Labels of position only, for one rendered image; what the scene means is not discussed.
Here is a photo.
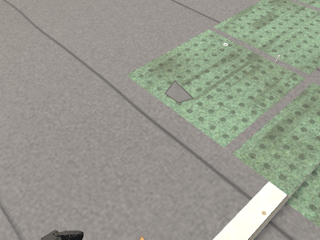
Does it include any left robot hand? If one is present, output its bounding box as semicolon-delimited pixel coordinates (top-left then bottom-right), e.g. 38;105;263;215
41;230;84;240

